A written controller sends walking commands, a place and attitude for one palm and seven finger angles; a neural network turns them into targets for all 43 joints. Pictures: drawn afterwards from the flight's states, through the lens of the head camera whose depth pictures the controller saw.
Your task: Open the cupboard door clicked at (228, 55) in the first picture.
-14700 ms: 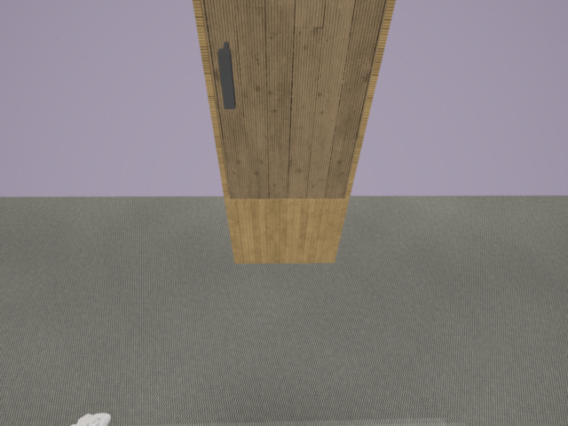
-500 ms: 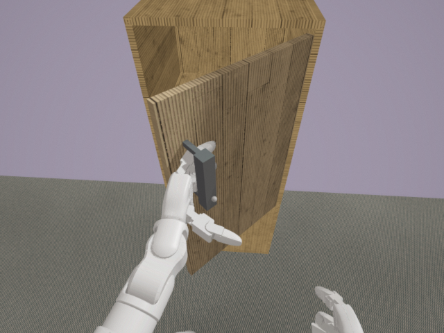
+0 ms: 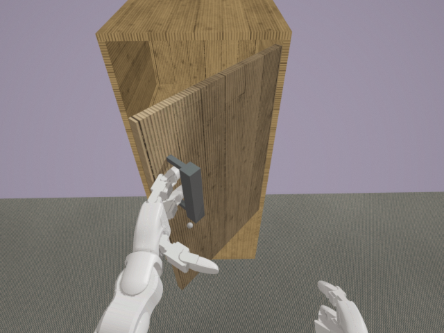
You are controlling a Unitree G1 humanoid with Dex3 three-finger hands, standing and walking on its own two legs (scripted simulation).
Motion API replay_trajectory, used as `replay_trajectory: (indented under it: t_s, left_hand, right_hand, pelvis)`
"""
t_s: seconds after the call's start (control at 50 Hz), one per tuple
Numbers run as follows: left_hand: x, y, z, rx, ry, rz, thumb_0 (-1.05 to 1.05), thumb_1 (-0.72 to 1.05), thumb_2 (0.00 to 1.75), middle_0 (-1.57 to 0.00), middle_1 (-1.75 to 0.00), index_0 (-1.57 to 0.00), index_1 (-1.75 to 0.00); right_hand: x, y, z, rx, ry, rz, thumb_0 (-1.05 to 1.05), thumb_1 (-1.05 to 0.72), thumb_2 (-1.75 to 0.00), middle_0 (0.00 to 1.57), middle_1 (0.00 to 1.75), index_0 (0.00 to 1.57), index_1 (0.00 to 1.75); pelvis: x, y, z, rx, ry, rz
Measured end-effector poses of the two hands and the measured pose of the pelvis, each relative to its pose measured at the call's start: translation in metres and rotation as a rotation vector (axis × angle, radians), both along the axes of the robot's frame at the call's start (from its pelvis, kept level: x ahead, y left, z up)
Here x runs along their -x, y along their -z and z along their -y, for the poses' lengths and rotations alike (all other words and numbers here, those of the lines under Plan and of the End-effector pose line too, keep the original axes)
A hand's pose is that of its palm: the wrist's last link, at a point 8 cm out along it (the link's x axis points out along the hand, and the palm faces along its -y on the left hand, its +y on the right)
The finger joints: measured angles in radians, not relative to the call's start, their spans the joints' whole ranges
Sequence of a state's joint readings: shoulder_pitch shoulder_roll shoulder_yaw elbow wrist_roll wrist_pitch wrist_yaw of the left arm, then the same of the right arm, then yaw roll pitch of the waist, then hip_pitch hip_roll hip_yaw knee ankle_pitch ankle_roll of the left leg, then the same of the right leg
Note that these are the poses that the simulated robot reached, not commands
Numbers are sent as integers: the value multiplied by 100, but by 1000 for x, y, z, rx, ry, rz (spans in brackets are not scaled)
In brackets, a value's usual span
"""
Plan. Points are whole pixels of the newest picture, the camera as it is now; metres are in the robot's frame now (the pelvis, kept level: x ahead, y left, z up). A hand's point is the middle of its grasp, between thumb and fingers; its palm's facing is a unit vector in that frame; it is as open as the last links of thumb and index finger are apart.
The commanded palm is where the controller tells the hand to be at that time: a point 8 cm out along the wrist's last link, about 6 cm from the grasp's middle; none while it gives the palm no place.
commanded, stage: slide the hand sideways off the handle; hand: left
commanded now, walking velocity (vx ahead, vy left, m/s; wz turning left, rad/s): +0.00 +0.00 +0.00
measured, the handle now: (184, 188) +0.34 +0.09 +0.11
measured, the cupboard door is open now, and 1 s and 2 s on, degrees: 48 47 47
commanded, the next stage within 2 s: draw the hand back to the body in 0.52 s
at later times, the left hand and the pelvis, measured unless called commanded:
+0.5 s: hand (149, 256) +0.21 +0.13 +0.10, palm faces +0.09 -1.00 -0.03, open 16.2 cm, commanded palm +0.18 +0.18 +0.11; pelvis +0.03 -0.02 -0.01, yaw +2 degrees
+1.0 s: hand (117, 254) +0.20 +0.17 +0.12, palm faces +0.06 -1.00 -0.04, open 16.3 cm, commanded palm +0.17 +0.22 +0.13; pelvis +0.02 -0.01 -0.01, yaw +2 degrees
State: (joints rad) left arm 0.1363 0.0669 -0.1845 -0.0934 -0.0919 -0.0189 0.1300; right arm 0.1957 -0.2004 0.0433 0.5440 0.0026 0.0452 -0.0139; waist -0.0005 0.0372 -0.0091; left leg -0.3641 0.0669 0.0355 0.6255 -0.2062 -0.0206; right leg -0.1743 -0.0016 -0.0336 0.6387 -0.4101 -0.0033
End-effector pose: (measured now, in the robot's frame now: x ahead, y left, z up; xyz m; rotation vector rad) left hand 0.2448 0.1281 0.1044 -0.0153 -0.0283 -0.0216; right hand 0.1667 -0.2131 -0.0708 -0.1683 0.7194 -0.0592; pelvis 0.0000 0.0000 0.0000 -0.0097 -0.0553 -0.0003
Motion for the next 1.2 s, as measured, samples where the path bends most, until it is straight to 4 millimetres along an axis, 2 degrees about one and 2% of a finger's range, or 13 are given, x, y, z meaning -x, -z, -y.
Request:
replay_trajectory:
  t_s: [0.2,0.36,0.52,0.6,0.7,0.9,1.14,1.2]
  left_hand:
    - [18,0,-12,-10,-29,-18,-2,-50,30,-20,-33,-20,-32]
    - [38,2,-28,-32,-46,-30,-2,-50,30,-21,-33,-20,-32]
    - [62,3,-54,-46,-112,-31,-2,-50,30,-18,-32,-18,-31]
    - [69,3,-56,-42,-93,-9,-2,-50,30,-16,-31,-17,-30]
    - [65,3,-54,-41,-50,15,-2,-50,30,-15,-31,-16,-30]
    - [62,-11,-81,-57,-80,24,-2,-50,30,-15,-30,-15,-30]
    - [73,-22,-109,-59,-95,20,-2,-47,32,-15,-30,-15,-30]
    - [74,-30,-117,-171,-168,28,-2,-42,34,-15,-30,-16,-30]
  right_hand:
    - [-40,-8,-1,-25,-42,74,1,-91,-90,20,30,20,30]
    - [-55,-7,6,-30,-53,104,1,-91,-90,20,30,20,30]
    - [-52,0,22,-6,-42,113,1,-91,-90,20,30,20,30]
    - [-47,4,27,13,-40,123,1,-91,-90,20,30,20,30]
    - [-39,7,27,20,-28,134,1,-91,-90,20,30,20,30]
    - [-28,2,10,-3,-13,163,1,-91,-90,20,30,20,30]
    - [-37,-14,-12,14,-59,218,1,-90,-90,20,30,21,30]
    - [-39,-18,-19,36,-64,211,1,-90,-90,20,30,21,30]
  pelvis:
    - [-19,1,8,-13,-5,-34]
    - [-31,5,18,-18,-16,-54]
    - [-33,9,24,-17,-36,-71]
    - [-30,12,24,-11,-48,-77]
    - [-24,14,21,-6,-48,-79]
    - [-18,11,13,2,-34,-61]
    - [-11,6,-3,14,-40,-45]
    - [-10,1,-5,17,-35,-24]
